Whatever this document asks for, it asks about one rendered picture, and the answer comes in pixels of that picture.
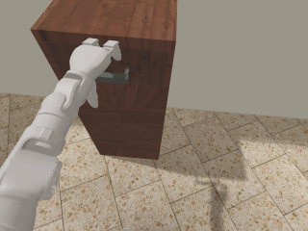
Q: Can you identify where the left robot upper arm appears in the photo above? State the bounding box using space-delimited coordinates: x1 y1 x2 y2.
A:
0 148 63 231

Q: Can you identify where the drawer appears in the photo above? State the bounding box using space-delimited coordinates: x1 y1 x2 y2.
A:
46 41 166 86

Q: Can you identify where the handle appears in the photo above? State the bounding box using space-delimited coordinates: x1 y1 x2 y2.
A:
94 66 130 85

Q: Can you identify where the left robot forearm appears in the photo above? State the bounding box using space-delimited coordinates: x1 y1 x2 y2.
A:
0 69 93 186

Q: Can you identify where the cabinet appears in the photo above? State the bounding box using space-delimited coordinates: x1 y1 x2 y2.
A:
30 0 177 160

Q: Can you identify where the left robot hand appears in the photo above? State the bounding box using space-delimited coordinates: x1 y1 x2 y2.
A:
69 38 121 109

